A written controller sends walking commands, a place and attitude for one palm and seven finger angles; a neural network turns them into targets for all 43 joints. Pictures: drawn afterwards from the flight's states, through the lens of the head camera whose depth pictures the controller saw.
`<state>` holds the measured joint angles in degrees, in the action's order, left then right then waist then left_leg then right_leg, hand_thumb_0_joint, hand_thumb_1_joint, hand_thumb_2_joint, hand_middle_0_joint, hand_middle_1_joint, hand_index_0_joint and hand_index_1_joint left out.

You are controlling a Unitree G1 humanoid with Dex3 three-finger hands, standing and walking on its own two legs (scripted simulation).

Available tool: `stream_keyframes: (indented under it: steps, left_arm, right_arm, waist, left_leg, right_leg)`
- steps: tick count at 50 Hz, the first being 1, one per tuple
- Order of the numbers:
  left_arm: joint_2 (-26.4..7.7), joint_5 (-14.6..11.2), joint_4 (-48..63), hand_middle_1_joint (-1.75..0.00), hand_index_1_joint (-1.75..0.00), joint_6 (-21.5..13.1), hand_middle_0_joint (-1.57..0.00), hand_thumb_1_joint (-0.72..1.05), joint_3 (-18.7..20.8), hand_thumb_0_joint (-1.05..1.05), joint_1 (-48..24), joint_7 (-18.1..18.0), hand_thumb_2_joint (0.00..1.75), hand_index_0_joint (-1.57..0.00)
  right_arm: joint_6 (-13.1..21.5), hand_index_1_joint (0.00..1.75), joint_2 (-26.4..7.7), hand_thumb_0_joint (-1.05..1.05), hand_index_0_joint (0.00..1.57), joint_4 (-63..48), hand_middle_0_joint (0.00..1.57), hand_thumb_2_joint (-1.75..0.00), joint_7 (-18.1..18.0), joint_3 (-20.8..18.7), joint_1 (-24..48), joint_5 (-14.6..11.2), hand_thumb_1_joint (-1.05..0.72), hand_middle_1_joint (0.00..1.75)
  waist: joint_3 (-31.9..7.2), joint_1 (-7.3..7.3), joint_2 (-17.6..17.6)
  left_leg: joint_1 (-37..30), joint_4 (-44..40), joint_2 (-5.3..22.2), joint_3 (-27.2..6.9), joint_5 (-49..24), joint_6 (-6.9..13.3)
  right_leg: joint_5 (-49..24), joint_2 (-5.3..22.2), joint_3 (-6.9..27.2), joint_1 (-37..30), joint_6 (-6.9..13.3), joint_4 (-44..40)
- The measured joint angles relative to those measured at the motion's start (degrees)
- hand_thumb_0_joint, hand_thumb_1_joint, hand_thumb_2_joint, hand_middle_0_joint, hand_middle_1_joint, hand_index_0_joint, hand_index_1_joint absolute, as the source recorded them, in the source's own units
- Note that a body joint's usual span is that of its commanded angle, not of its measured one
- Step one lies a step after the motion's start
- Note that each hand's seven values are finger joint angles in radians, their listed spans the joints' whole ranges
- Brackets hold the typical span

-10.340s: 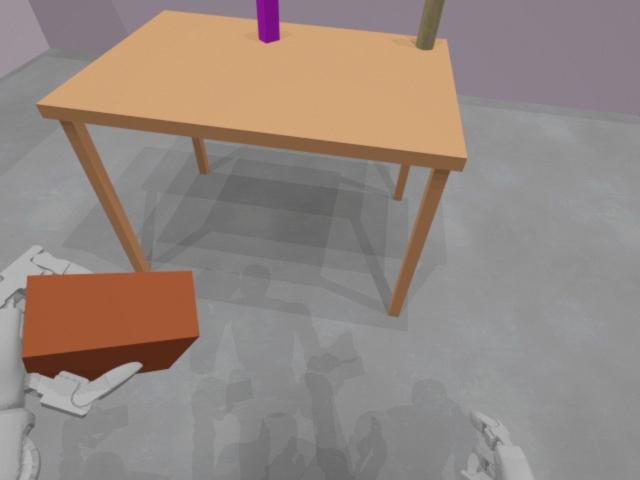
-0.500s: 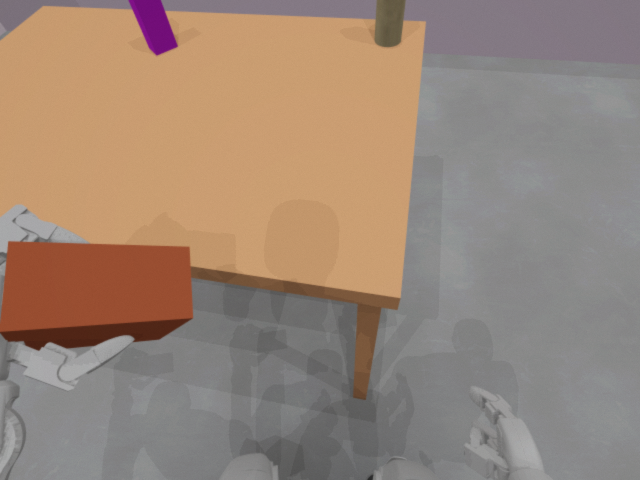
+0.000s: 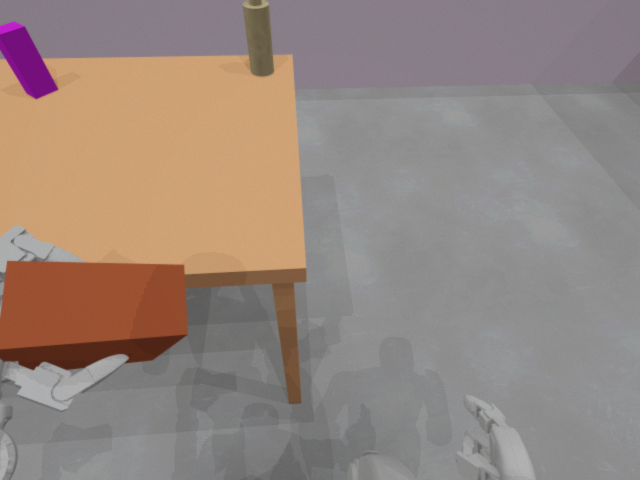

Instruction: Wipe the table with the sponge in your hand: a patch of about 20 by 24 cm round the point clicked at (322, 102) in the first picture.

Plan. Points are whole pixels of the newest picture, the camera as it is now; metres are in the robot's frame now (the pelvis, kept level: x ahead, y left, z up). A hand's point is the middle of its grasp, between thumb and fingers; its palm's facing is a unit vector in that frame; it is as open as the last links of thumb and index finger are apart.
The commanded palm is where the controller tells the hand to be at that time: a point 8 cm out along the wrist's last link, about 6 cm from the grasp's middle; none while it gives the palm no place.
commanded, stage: turn to face it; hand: left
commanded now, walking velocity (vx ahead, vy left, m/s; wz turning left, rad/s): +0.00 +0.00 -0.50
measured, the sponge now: (120, 319) +0.22 +0.22 +0.15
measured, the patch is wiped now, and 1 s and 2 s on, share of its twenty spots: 0.00 0.00 0.00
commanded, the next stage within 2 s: take the last steps up to it in 0.40 s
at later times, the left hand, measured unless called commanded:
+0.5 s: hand (226, 327) +0.20 +0.11 +0.19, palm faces +0.12 -0.81 -0.57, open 10.7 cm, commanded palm +0.16 +0.17 +0.19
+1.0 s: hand (127, 397) +0.15 +0.17 +0.17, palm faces +0.22 -0.86 -0.45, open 10.7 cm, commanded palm +0.10 +0.22 +0.19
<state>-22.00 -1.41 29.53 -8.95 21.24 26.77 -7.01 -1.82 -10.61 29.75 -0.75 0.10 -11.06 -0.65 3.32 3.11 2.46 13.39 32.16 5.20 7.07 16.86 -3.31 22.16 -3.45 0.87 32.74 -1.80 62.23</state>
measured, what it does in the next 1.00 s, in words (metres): walks backwards: right foot, then left foot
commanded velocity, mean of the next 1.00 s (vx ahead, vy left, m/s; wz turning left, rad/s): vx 0.09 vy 0.08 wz -0.12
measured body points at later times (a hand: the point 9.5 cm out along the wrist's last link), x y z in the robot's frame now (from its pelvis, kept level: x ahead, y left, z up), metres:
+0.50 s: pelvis -0.06 -0.07 +0.01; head +0.00 -0.09 +0.46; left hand +0.19 +0.15 +0.22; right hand +0.04 -0.37 -0.08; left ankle -0.06 +0.08 -0.70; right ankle -0.01 -0.13 -0.73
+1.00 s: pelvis -0.10 -0.03 +0.01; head -0.10 -0.04 +0.46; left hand +0.13 +0.22 +0.19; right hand +0.01 -0.28 -0.09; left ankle -0.10 +0.10 -0.70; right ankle -0.01 -0.13 -0.72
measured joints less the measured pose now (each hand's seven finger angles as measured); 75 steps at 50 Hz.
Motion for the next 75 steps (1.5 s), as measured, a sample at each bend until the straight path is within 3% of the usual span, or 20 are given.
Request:
stream_keyframes:
  steps: [2,6,8,10,14,18,24,31,37,42,46,51,54,57,61,64,66,68,71,75]
  left_arm:
    - [1.1,-0.2,-0.2,-1.38,-1.38,-0.1,-0.66,-0.54,-0.8,-0.01,-0.4,-0.3,1.01,-0.67]
    - [0.5,-0.2,0.1,-1.38,-1.38,-0.6,-0.66,-0.54,-0.7,-0.01,-2.1,-1.0,1.01,-0.67]
    - [0.5,0.1,-0.6,-1.38,-1.38,-1.0,-0.66,-0.54,-1.0,-0.01,-4.7,-0.9,1.01,-0.67]
    - [0.6,0.1,-1.2,-1.38,-1.38,-1.2,-0.66,-0.54,-1.5,-0.01,-6.3,-0.7,1.01,-0.67]
    - [-0.3,-1.2,0.8,-1.38,-1.38,-2.1,-0.66,-0.54,0.2,-0.01,-1.1,-0.2,1.01,-0.67]
    - [-3.1,-1.4,3.2,-1.38,-1.38,-3.1,-0.66,-0.54,2.2,-0.01,5.8,-0.3,1.01,-0.67]
    - [-4.8,-1.4,5.2,-1.38,-1.38,-3.9,-0.66,-0.54,3.8,-0.01,7.4,-1.0,1.01,-0.66]
    - [-1.5,-0.3,2.2,-1.38,-1.38,-2.2,-0.66,-0.54,0.2,-0.01,4.2,-1.1,1.01,-0.66]
    - [0.3,1.4,-1.3,-1.38,-1.38,-1.8,-0.66,-0.54,-2.0,-0.01,3.5,-0.8,1.01,-0.67]
    - [0.9,1.9,-4.6,-1.38,-1.38,-2.2,-0.66,-0.54,-2.1,-0.01,-1.1,-0.4,1.01,-0.67]
    - [2.3,1.5,-6.7,-1.38,-1.38,-2.9,-0.66,-0.54,-2.4,-0.01,-2.2,0.0,1.01,-0.67]
    - [1.6,1.6,-4.9,-1.38,-1.38,-2.6,-0.66,-0.54,-2.6,-0.01,1.3,0.1,1.01,-0.67]
    - [1.0,1.9,-2.8,-1.38,-1.38,-2.8,-0.66,-0.54,-2.6,-0.01,1.5,-0.2,1.01,-0.67]
    - [0.0,2.2,-2.5,-1.38,-1.38,-3.5,-0.66,-0.54,-1.4,-0.01,2.2,-0.2,1.01,-0.67]
    - [0.5,1.7,-4.2,-1.38,-1.38,-3.7,-0.66,-0.54,-0.5,-0.01,2.5,-0.5,1.01,-0.67]
    - [0.9,1.6,-5.9,-1.38,-1.38,-3.4,-0.66,-0.54,-0.7,-0.01,0.8,-0.9,1.01,-0.67]
    - [1.1,1.8,-6.7,-1.38,-1.38,-3.4,-0.66,-0.54,-1.0,-0.01,-1.1,-1.1,1.01,-0.67]
    - [1.9,2.0,-7.5,-1.38,-1.38,-3.6,-0.66,-0.54,-2.3,-0.01,-3.4,-0.8,1.01,-0.67]
    - [2.3,1.4,-7.2,-1.38,-1.38,-4.3,-0.66,-0.54,-3.2,-0.01,-3.8,-0.1,1.01,-0.67]
    - [1.0,1.5,-2.5,-1.38,-1.38,-5.9,-0.66,-0.54,-1.6,-0.01,2.4,0.1,1.01,-0.67]
  right_arm:
    - [1.2,0.30,0.8,0.01,0.20,0.0,0.20,-0.90,0.5,0.7,-0.6,-0.3,-0.90,0.30]
    - [3.8,0.30,2.0,0.01,0.20,-0.5,0.21,-0.90,1.1,2.3,-1.1,-0.4,-0.90,0.30]
    - [4.6,0.30,1.4,0.01,0.21,0.2,0.21,-0.90,1.3,2.3,-0.3,-0.4,-0.90,0.30]
    - [4.0,0.30,0.5,0.01,0.21,2.0,0.21,-0.90,1.2,1.9,1.1,-0.3,-0.90,0.30]
    - [1.5,0.30,-1.4,0.01,0.21,3.2,0.21,-0.90,0.8,0.6,3.4,-0.1,-0.90,0.30]
    - [0.3,0.30,-3.0,0.01,0.20,2.3,0.21,-0.90,0.3,-1.4,2.7,0.1,-0.90,0.30]
    - [0.6,0.30,-5.2,0.01,0.20,2.7,0.20,-0.90,-0.7,-3.0,1.1,0.0,-0.91,0.30]
    - [0.7,0.30,-5.0,0.01,0.20,2.4,0.20,-0.90,-1.8,-2.6,0.2,-0.2,-0.91,0.30]
    - [2.1,0.30,-2.5,0.01,0.20,2.2,0.20,-0.90,-2.5,-0.6,-2.7,0.2,-0.91,0.30]
    - [2.8,0.30,-1.7,0.01,0.20,4.4,0.20,-0.90,-2.0,-0.1,-2.6,0.9,-0.90,0.30]
    - [1.8,0.30,-1.5,0.01,0.20,6.6,0.21,-0.90,-1.4,0.2,-1.1,1.1,-0.90,0.30]
    - [2.4,0.30,-1.4,0.01,0.20,5.6,0.21,-0.90,-1.5,0.8,-1.6,1.1,-0.90,0.30]
    - [3.8,0.30,-1.7,0.01,0.20,4.9,0.21,-0.90,-2.0,0.0,-1.8,1.5,-0.90,0.30]
    - [5.4,0.30,-0.7,0.01,0.20,5.9,0.21,-0.90,-1.9,-0.6,-2.9,1.1,-0.90,0.30]
    - [6.4,0.30,-0.1,0.01,0.20,7.3,0.21,-0.90,-1.8,-0.5,-4.4,0.4,-0.90,0.30]
    - [6.9,0.30,0.1,0.01,0.20,8.1,0.21,-0.90,-2.1,0.0,-4.6,0.6,-0.90,0.30]
    - [6.8,0.30,-0.1,0.01,0.20,8.2,0.21,-0.90,-2.2,0.3,-3.9,0.6,-0.90,0.30]
    - [6.1,0.30,-0.6,0.01,0.20,9.1,0.21,-0.90,-2.0,0.0,-2.2,0.7,-0.90,0.30]
    - [4.6,0.30,-1.1,0.01,0.20,9.7,0.21,-0.90,-1.2,-0.6,-0.3,0.5,-0.90,0.30]
    - [3.5,0.30,-1.8,0.01,0.20,7.3,0.21,-0.90,-1.1,-1.2,0.7,0.6,-0.90,0.30]
  waist:
    - [-0.1,0.74,-1.9]
    - [0.9,1.06,-4.5]
    - [3.1,0.02,-6.9]
    - [4.8,-1.57,-7.0]
    - [6.3,-3.98,-5.1]
    - [5.3,-5.82,-3.3]
    - [2.4,-4.93,-0.8]
    - [-1.3,-4.50,-1.1]
    - [-4.2,-3.47,-2.4]
    - [-3.7,-3.01,-3.4]
    - [-3.3,-2.75,-2.6]
    - [-2.9,-3.12,-0.9]
    - [-0.7,-3.01,-1.6]
    - [-0.8,-2.69,-2.2]
    - [-3.1,-2.22,-4.0]
    - [-3.8,-2.06,-4.7]
    - [-3.4,-2.19,-5.3]
    - [-1.9,-3.06,-6.2]
    - [-0.1,-3.74,-4.4]
    - [1.5,-5.00,-1.8]
  left_leg:
    - [0.1,0.7,2.3,0.8,0.3,-0.9]
    - [2.5,5.1,6.6,2.0,1.7,-3.4]
    - [5.0,10.1,8.8,0.0,4.1,-2.9]
    - [9.0,20.3,5.6,-3.8,10.6,-1.6]
    - [13.8,34.3,-0.6,-5.6,9.7,-1.2]
    - [13.1,29.6,-2.8,-4.7,8.2,-1.0]
    - [7.2,13.2,-4.0,-4.5,9.2,0.7]
    - [-1.2,-4.2,-3.9,-5.0,1.8,3.3]
    - [-1.5,-2.0,-3.3,-4.7,3.8,4.1]
    - [2.0,6.8,-4.6,-5.0,9.8,5.2]
    - [5.7,15.4,-6.2,-4.6,9.9,4.7]
    - [-0.2,-0.2,-5.5,-2.4,9.4,5.5]
    - [-1.8,-4.8,-5.0,-2.2,-1.8,5.4]
    - [-2.3,-3.6,-4.6,-1.8,-1.6,5.2]
    - [-2.4,-3.6,-4.1,-1.2,-0.1,5.2]
    - [-1.1,-1.5,-4.0,-0.8,1.3,5.0]
    - [1.0,2.6,-3.8,-0.9,3.5,4.8]
    - [5.1,12.4,-3.6,-2.3,6.8,4.3]
    - [11.7,27.9,-4.4,-3.6,7.3,2.7]
    - [14.5,24.2,-1.7,-3.3,4.3,2.2]
  right_leg:
    - [1.8,2.4,-1.9,-2.7,-0.7,-2.3]
    - [1.6,5.1,-3.7,-11.6,-1.4,-18.2]
    - [-1.5,3.2,-5.2,-12.8,1.8,-20.6]
    - [-2.0,2.7,-5.4,-11.8,4.8,-19.9]
    - [-6.5,1.3,-2.5,-11.5,6.3,-25.4]
    - [-10.7,-0.1,-0.9,-12.1,7.2,-31.4]
    - [-14.1,-1.3,0.7,-12.0,7.9,-35.1]
    - [-15.5,-2.2,0.0,-11.9,6.5,-35.8]
    - [-7.0,-1.3,-1.8,-12.2,3.2,-32.7]
    - [-14.1,0.8,-3.3,-12.0,6.3,-32.3]
    - [-16.0,2.8,-2.4,-11.7,5.9,-34.5]
    - [-15.5,4.5,-1.4,-10.3,4.1,-36.1]
    - [-4.5,4.5,-1.9,-7.1,2.3,-25.6]
    - [0.6,4.8,-3.6,-4.6,1.3,-10.7]
    - [2.7,6.0,-6.8,-8.5,0.3,-12.1]
    - [2.6,6.0,-8.6,-14.9,0.2,-22.7]
    - [-3.5,5.8,-9.3,-18.0,1.5,-29.5]
    - [-4.2,5.6,-10.2,-17.7,3.1,-27.9]
    - [-3.1,6.9,-9.7,-18.4,3.2,-28.6]
    - [-5.2,8.1,-8.0,-19.5,1.8,-32.8]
